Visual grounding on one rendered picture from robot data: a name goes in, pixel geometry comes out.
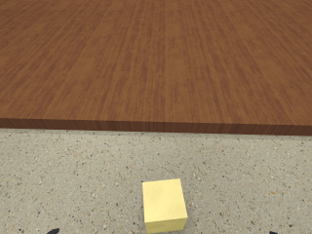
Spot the carton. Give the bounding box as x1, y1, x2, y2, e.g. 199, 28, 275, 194
142, 178, 188, 234

